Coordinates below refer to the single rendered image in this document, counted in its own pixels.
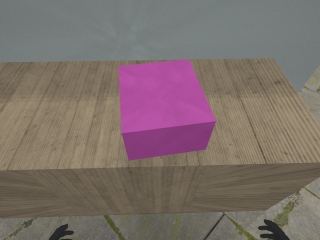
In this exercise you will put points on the carton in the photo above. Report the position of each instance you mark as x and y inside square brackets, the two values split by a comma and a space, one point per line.
[163, 109]

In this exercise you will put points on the pedestal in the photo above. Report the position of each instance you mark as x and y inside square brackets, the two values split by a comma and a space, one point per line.
[62, 152]

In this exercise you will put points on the right robot hand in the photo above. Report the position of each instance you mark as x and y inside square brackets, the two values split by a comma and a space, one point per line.
[279, 234]

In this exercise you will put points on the left robot hand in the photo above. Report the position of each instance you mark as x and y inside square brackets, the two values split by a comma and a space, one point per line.
[60, 232]

